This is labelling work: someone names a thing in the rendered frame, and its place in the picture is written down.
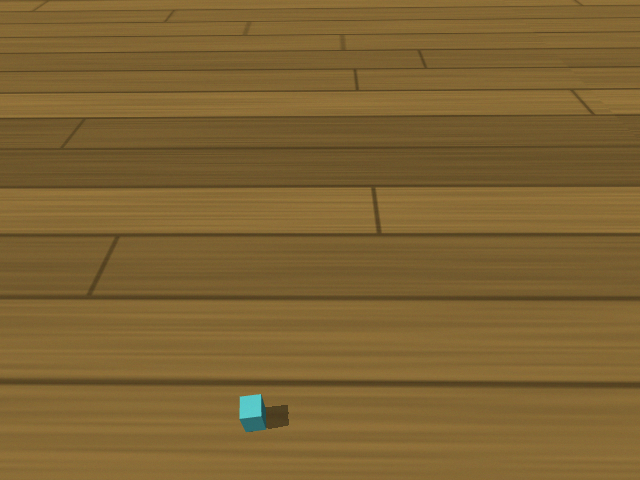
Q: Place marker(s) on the carton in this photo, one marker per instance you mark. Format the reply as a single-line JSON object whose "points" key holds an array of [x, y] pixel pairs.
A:
{"points": [[252, 413]]}

